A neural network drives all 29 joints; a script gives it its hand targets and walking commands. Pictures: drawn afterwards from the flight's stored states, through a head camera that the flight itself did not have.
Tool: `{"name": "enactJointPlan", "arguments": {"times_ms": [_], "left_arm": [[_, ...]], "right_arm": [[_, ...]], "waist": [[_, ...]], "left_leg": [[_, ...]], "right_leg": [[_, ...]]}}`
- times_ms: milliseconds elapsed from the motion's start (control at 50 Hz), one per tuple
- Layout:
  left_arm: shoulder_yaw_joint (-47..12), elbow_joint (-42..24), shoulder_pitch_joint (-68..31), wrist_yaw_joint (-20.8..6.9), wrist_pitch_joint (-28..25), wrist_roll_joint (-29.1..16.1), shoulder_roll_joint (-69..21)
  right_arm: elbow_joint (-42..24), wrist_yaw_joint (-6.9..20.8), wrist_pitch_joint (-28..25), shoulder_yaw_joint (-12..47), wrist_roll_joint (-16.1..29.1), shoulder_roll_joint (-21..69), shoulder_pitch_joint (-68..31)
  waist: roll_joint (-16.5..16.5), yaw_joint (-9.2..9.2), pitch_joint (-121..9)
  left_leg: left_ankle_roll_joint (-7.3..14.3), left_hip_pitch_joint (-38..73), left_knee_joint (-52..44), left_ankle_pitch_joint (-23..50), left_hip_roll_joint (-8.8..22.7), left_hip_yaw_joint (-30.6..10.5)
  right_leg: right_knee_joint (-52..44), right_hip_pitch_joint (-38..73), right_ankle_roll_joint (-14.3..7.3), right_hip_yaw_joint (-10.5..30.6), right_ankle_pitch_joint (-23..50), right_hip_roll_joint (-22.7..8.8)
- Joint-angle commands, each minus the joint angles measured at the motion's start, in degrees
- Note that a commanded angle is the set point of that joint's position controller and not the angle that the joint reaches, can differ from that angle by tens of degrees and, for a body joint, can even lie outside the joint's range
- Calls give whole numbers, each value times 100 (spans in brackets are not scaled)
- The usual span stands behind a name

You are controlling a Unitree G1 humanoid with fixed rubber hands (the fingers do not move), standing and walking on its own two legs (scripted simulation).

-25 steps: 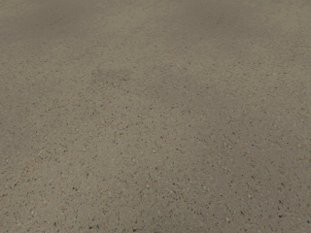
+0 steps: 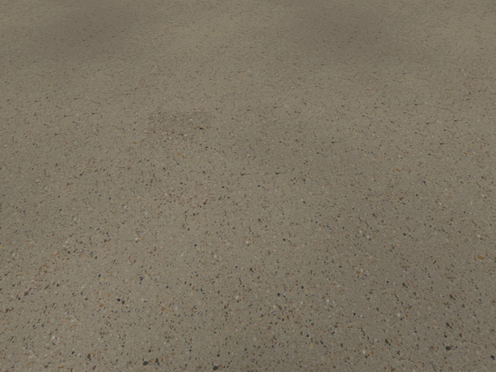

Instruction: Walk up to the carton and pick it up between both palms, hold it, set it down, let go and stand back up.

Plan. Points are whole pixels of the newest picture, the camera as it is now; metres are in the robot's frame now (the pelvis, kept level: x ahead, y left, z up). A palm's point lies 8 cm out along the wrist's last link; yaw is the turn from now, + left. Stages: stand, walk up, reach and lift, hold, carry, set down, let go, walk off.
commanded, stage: stand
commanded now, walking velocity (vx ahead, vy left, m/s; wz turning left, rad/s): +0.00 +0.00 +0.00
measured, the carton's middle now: out of the picture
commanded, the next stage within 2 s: walk up in 0.12 s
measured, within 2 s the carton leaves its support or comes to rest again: neither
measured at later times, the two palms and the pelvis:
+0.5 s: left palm out of the picture +0.00 +0.24 -0.16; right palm out of the picture -0.01 -0.23 -0.16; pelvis -0.03 +0.00 -0.01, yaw +6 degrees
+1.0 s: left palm out of the picture -0.17 +0.21 -0.10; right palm out of the picture +0.04 -0.30 -0.16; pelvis -0.13 -0.06 -0.01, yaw +31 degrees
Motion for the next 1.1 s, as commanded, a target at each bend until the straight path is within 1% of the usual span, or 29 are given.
{"name": "enactJointPlan", "arguments": {"times_ms": [0, 220, 240, 260, 280, 300, 320, 360, 380, 420, 440, 460, 500, 540, 560, 580, 600, 620, 640, 680, 720, 740, 760, 800, 880, 940, 980, 1020, 1080], "left_arm": [[92, -36, 537, 25, 0, 8, 575], [14, 6, 569, 17, -41, -18, 316], [21, -37, 601, 10, -34, -16, 341], [5, -23, 565, 16, -35, 0, 327], [32, -57, 537, 22, -28, -17, 385], [229, -718, -437, 180, -38, 115, 1599], [256, -863, -530, 246, -57, 62, 1611], [182, -918, -322, 293, -37, -3, 1265], [165, -916, -86, 292, -40, -25, 1119], [143, -1145, -216, 290, -20, -52, 840], [154, -1244, -323, 286, -10, -29, 793], [168, -1336, -381, 272, -17, -40, 825], [176, -1414, -189, 201, -72, -107, 805], [198, -1348, 273, 191, -149, -116, 830], [230, -1347, 479, 212, -200, -65, 1026], [329, -1424, 519, 243, -222, 43, 1546], [453, -1475, 296, 310, -142, 125, 1986], [521, -1596, -102, 356, -54, 101, 1969], [501, -1762, -555, 361, -22, 90, 2117], [438, -2006, -1157, 310, -87, 122, 1876], [334, -2060, -1149, 278, -186, 178, 1567], [328, -2026, -895, 280, -229, 164, 1544], [316, -2008, -772, 273, -266, 100, 1585], [309, -2026, -597, 255, -305, 58, 1722], [356, -2101, -535, 250, -336, 160, 1903], [396, -2145, -459, 255, -335, 239, 2018], [438, -2142, -288, 227, -348, 295, 2076], [514, -2183, -454, 206, -333, 353, 2238], [585, -2236, -585, 196, -260, 465, 2440]], "right_arm": [[-46, -16, -24, -42, -11, -425, 663], [-98, -9, -69, -45, -3, -409, 688], [-75, -5, -50, -31, 13, -342, 725], [-82, -12, -43, -57, 3, -443, 789], [-45, -24, -51, -55, 5, -447, 831], [-457, 44, -11, -400, -81, -1810, -156], [-571, 84, -17, -426, -53, -1906, -186], [-709, 86, 42, -515, -19, -1868, -163], [-781, 78, 81, -588, -12, -1893, -175], [-885, 91, 183, -682, -25, -1862, -83], [-853, 90, 229, -679, -39, -1793, -2], [-898, 93, 276, -706, -106, -1793, -66], [-1099, 127, 363, -697, -182, -1764, -484], [-1272, 203, 433, -656, -203, -1697, -887], [-1373, 242, 442, -597, -151, -1603, -989], [-1451, 294, 437, -518, -176, -1305, -805], [-1310, 268, 497, -561, -358, -1392, -243], [-1161, 264, 554, -627, -473, -1603, 88], [-1160, 271, 620, -658, -408, -1801, 47], [-1148, 388, 616, -659, -439, -2047, -165], [-1162, 533, 569, -684, -457, -2147, -310], [-1128, 590, 550, -693, -459, -2087, -262], [-1059, 628, 548, -650, -382, -2027, -155], [-1021, 688, 565, -585, -320, -2006, -144], [-1006, 755, 594, -477, -225, -2066, -348], [-986, 806, 576, -401, -173, -2053, -436], [-1060, 826, 562, -375, -199, -2060, -601], [-1191, 853, 539, -366, -178, -2156, -630], [-1347, 888, 481, -349, -121, -2194, -539]], "waist": [[92, -13, 302], [-31, -20, 166], [137, -31, 166], [-87, -47, 216], [75, -45, 246], [189, -220, 634], [347, -272, 291], [457, -288, 21], [644, -306, -201], [1306, -473, -167], [1468, -511, -234], [1469, -460, -339], [1219, -208, -688], [776, 170, -1066], [274, 303, -1338], [-1103, 263, -1462], [-1298, -14, -1525], [-584, -158, -1378], [-880, -192, -1176], [-793, -294, -511], [-691, -330, -160], [-592, -316, -215], [-707, -330, -200], [-782, -278, -267], [-1010, -184, 60], [-1153, -144, 144], [-1123, -35, 81], [-1295, -90, -38], [-1277, -170, -337]], "left_leg": [[161, -322, -688, 730, 520, -488], [189, -244, -595, 1018, 521, -460], [167, -246, -608, 943, 503, -428], [162, -197, -608, 983, 503, -429], [180, -250, -663, 931, 497, -468], [319, -1341, -12, 2692, 644, -1038], [400, -1564, 119, 3611, 735, -1224], [647, -1285, 94, 4031, 944, -1636], [914, -915, 160, 4187, 1097, -1798], [1489, -767, -268, 4138, 1370, -2538], [1593, -708, -395, 3990, 1450, -2740], [1571, -680, -383, 3824, 1331, -2641], [1291, -499, -33, 3810, 1000, -2296], [769, -556, 666, 3419, 418, -1899], [432, -1030, 1200, 2567, 74, -1704], [-17, -2444, 2138, -536, -609, -1165], [-408, -2964, 3311, -2011, -358, -957], [-543, -2766, 3870, -1915, -27, -1055], [-540, -2663, 4321, -1776, 32, -1087], [-534, -2708, 4598, -1025, 177, -1218], [-462, -2715, 4585, -338, 141, -1140], [-460, -2752, 4719, -137, 41, -1097], [-521, -2833, 4858, -4, 32, -994], [-594, -2869, 4924, 127, 92, -842], [-702, -2806, 4453, 124, 484, -758], [-745, -2804, 3947, -125, 742, -627], [-673, -2769, 3618, -411, 936, -592], [-632, -2684, 3437, -743, 1233, -601], [-479, -2086, 3076, -1247, 1401, -251]], "right_leg": [[-491, -226, -160, 287, 800, -339], [-476, -214, -166, 255, 956, -349], [-476, -225, -155, 254, 932, -350], [-480, -285, -164, 266, 911, -365], [-453, -295, -153, 256, 852, -346], [526, 18, -373, -171, 1327, -350], [1063, 272, -473, -186, 1552, -262], [1659, 32, -473, -214, 1283, 0], [2036, -338, -446, -291, 970, 146], [2819, -1214, -404, -355, -1289, 583], [2807, -1339, -402, -250, -1858, 581], [2756, -1417, -406, -151, -1829, 522], [1975, -1226, -397, -181, -1225, 444], [163, -325, -395, -231, 401, 343], [-686, 596, -390, 257, 1360, -89], [-1038, 1733, -483, 1903, 2442, -1586], [-800, 1771, -715, 2677, 3015, -2710], [-863, 1274, -803, 2248, 2345, -2762], [-1075, 443, -1018, 1963, 1406, -2741], [-1134, -297, -679, 1089, 714, -2039], [-810, -280, -179, 314, 1294, -1420], [-722, -46, 1, 143, 1548, -1333], [-676, 103, 93, -29, 1752, -1291], [-841, 200, 147, -154, 1275, -1419], [-1286, -185, -196, -227, -624, -1772], [-1368, -81, -612, -386, -1207, -2022], [-1448, 30, -906, -309, -1584, -2377], [-1597, 112, -1209, -262, -2044, -2753], [-1746, -126, -1271, -439, -2473, -3136]]}}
